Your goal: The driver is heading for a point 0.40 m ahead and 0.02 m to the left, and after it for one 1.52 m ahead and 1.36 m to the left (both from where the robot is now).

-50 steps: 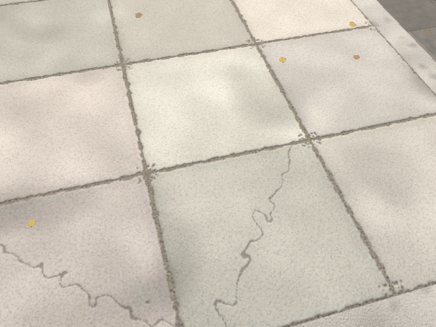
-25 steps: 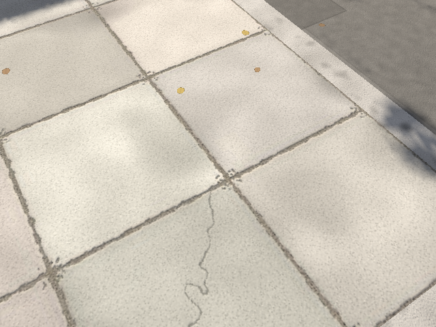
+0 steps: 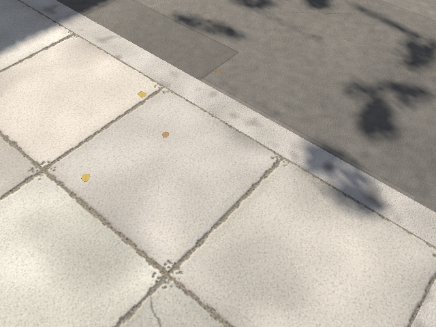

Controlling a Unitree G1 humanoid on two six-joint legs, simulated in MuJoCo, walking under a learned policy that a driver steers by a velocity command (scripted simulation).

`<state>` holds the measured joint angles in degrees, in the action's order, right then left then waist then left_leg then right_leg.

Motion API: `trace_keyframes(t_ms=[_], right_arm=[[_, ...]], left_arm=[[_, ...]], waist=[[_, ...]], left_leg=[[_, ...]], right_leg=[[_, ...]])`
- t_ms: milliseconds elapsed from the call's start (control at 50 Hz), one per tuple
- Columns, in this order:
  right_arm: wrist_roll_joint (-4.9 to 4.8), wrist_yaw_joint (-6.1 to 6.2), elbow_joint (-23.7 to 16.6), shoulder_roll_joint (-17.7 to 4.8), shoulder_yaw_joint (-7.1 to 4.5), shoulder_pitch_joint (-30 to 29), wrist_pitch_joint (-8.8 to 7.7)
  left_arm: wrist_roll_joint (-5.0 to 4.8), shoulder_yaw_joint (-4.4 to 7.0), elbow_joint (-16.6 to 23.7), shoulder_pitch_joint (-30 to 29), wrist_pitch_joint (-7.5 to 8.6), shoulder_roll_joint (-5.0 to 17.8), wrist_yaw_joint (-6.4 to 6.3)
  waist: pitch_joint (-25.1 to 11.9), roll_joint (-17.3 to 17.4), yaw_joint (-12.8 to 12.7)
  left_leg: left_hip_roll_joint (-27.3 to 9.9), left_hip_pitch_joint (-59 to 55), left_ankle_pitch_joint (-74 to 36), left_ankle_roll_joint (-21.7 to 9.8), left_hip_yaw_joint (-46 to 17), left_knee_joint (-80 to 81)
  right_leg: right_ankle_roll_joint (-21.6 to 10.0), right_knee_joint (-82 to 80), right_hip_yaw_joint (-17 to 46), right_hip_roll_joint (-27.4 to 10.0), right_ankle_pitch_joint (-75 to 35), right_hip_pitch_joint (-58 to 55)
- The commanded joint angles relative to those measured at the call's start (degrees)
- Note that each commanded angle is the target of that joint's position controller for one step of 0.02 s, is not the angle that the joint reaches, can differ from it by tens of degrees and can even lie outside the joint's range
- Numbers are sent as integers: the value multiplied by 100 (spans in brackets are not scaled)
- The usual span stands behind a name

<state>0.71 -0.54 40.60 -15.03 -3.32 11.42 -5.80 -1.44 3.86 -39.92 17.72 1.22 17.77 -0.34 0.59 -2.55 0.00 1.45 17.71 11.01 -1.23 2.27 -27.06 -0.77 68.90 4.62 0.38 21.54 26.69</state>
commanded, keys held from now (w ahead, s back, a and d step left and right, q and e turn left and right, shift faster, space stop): w+e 0.04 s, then w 0.26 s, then w+q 0.70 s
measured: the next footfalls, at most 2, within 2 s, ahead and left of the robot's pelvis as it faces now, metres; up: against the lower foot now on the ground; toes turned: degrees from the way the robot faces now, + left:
right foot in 0.36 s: +0.33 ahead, -0.18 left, +0.00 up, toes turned -9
left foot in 0.90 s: +0.63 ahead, +0.07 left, +0.00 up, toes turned +11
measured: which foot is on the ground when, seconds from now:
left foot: down 0.00-0.36, up 0.38-0.88, down 0.90-1.00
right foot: up 0.00-0.34, down 0.36-0.88, up 0.90-1.00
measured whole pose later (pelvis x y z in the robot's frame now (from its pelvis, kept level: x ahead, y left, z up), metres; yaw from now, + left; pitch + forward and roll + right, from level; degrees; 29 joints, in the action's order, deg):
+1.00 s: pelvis +0.53 -0.01 -0.01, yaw +13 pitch +1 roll -1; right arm -1.2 -2.3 41.8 -17.0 -4.3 10.0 -2.6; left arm -1.2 3.5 -45.6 13.9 5.6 16.3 -0.3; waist 3.8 -0.1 -0.1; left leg 4.1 23.9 10.8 -5.7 1.4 -33.3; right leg 0.6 68.9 0.1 -2.3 25.6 18.3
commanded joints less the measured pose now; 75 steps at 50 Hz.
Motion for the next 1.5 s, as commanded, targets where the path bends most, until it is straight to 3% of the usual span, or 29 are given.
trace_keyframes(t_ms=[20,260,300,340,360,380,400,420,460,580,780,840,880,900,920,940,960,1020,1080,1180,1260,1320,1360,1380,1400,1420,1440,1460,1500], right_arm=[[-24,35,-147,-594,-160,202,-69],[-241,7,622,-1202,-275,896,99],[-284,23,716,-1308,-296,899,169],[-321,46,797,-1253,-232,870,224],[-196,53,691,-991,-106,846,193],[-93,6,497,-249,135,1419,96],[-244,-12,612,-801,0,1135,-2],[-391,-27,428,-1053,-97,679,-29],[-257,9,400,-936,-107,351,16],[-235,50,433,-492,-97,401,386],[-185,-272,-222,-337,14,-1154,337],[-191,-329,-341,-552,-100,-907,366],[-222,-264,-42,-1005,-375,472,391],[-228,-138,150,-1527,-582,1338,453],[-259,-112,90,-2069,-638,1111,405],[-207,-143,-73,-1587,-493,1277,324],[-163,-150,-37,-1284,-411,1089,250],[-108,-90,-265,-798,-251,160,205],[-122,-8,-311,-904,-276,144,183],[-190,133,-200,-1090,-335,519,249],[-235,154,-71,-1072,-339,888,318],[-211,183,-89,-1051,-351,850,365],[-176,162,-186,-761,-252,716,368],[-71,148,-302,-426,-122,810,354],[-282,145,-476,-229,-54,1601,306],[-329,166,-286,-861,-159,1490,316],[-277,158,-364,-1121,-238,867,346],[-216,164,-416,-1055,-240,593,370],[-205,100,-514,-868,-254,452,387]], left_arm=[[-33,143,584,-228,32,379,45],[16,-66,1001,-1850,205,65,290],[42,-3,1022,-1751,215,217,307],[106,224,642,-478,222,588,245],[159,366,432,522,191,983,154],[219,432,403,748,179,1548,98],[198,324,420,854,203,1068,101],[179,228,354,547,239,829,108],[164,118,298,-113,298,435,141],[254,165,-9,-489,552,339,90],[88,312,-511,85,337,749,-54],[29,370,-525,-24,201,973,-102],[-17,358,-479,-200,111,1026,-140],[97,268,-389,-99,157,821,-162],[279,-5,-91,466,327,-62,-63],[55,38,-35,-196,559,391,17],[-141,101,134,-730,674,627,58],[159,152,43,-669,671,638,-17],[225,127,71,-623,485,448,-15],[207,-18,350,-1677,470,145,37],[99,23,506,-2129,549,330,139],[83,117,471,-1877,633,540,181],[158,254,245,-892,693,772,129],[232,332,171,-20,690,1094,77],[269,414,-43,320,608,1436,127],[142,284,82,112,584,848,150],[125,201,127,-112,542,552,116],[181,154,141,-367,507,480,107],[234,94,46,-562,497,326,76]], waist=[[-61,936,128],[337,678,464],[242,802,273],[-518,759,-485],[-1264,402,-910],[-2039,-1129,-519],[-2333,-706,-817],[-1378,-581,-741],[-557,-298,-353],[52,-108,92],[557,58,-412],[183,-196,-119],[-589,-161,684],[-1102,451,1005],[-1578,1867,226],[-2130,1105,694],[-1325,856,744],[-457,429,48],[-297,428,-103],[-50,654,275],[-35,764,445],[-80,967,236],[-631,906,-290],[-1474,187,-590],[-1978,-1888,-169],[-1456,-1089,-309],[-783,-546,-456],[-436,-140,-361],[-103,-290,-160]], left_leg=[[-1581,-1164,-301,-875,-1548,1543],[-1680,-1735,-1647,-849,-197,1697],[-1767,-2021,-2645,-751,-126,1306],[-1429,-1606,-4024,-509,151,-213],[-1169,-386,-2657,-280,241,-1766],[-147,1781,1691,99,105,-3921],[-175,2251,2282,71,-890,-4713],[-430,2690,1889,27,-856,-4846],[-833,2402,1028,53,-696,-4278],[-970,2085,-143,245,-910,-3495],[-732,2326,-1051,-101,-166,-1060],[-281,1598,-189,-411,312,-986],[232,-344,-242,-763,492,-597],[-331,-2073,-365,-1090,-632,-415],[-1746,-3844,607,-2222,-3953,179],[-2016,-4105,1173,-2286,-4956,979],[-1885,-3585,760,-1997,-4143,1088],[-1283,-1453,-899,-1634,-2625,1203],[-1084,-705,-1662,-1653,-2128,1417],[-583,-205,-1167,-1219,-1568,1348],[-779,-579,-571,-1088,-2086,983],[-956,-984,-609,-957,-2587,450],[-545,-717,-993,-673,-2371,-626],[-136,26,27,-442,-1834,-2268],[482,2025,2399,-124,-1256,-3958],[0,2656,2130,-41,-1405,-4655],[-170,2789,1582,-2,-1237,-4786],[-361,2590,1178,38,-1080,-4688],[-662,2241,763,55,-1045,-4284]], right_leg=[[56,-111,185,-612,-370,1352],[-93,-3387,-476,-389,-1794,858],[-289,-3677,-615,-220,-1377,470],[-578,-4141,-847,99,-1675,-1600],[-865,-3861,34,-709,-1954,-3404],[-1738,-4357,2816,-2360,-1218,-5080],[-1797,-4855,3510,-2464,-753,-4897],[-1534,-4939,2508,-2246,-1007,-4242],[-1236,-5272,1277,-1747,-1599,-2875],[-1130,-6154,-177,-1559,-2360,-1816],[-776,-5932,-1428,-1700,-2933,-3013],[-586,-4964,-1648,-1731,-5364,-3365],[-314,-3011,-1874,-1448,-6132,-2871],[-22,-1255,-1880,-1182,-4345,-1485],[345,696,-1202,70,1080,1100],[219,1180,52,97,1259,1711],[71,1036,74,-166,722,2127],[73,-188,90,-696,-231,1129],[318,-924,-77,-666,-522,801],[509,-3113,-221,-260,-2365,390],[424,-3894,-65,-64,-2566,132],[193,-4129,10,-51,-1900,-189],[-153,-4367,33,-259,-1840,-1720],[-492,-4283,1052,-1274,-1467,-3225],[-1367,-4961,3819,-2393,53,-4685],[-1243,-5203,3975,-2376,1219,-4377],[-1009,-5249,3019,-2141,929,-3713],[-900,-5321,2302,-1907,108,-3060],[-841,-5552,1372,-1569,-892,-2299]])
Keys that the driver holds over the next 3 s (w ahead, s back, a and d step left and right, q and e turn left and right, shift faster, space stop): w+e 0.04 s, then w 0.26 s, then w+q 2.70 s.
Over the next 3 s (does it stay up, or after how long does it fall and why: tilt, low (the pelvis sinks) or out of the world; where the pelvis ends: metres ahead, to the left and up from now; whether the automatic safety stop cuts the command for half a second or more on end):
stays up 1.25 0.68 -0.01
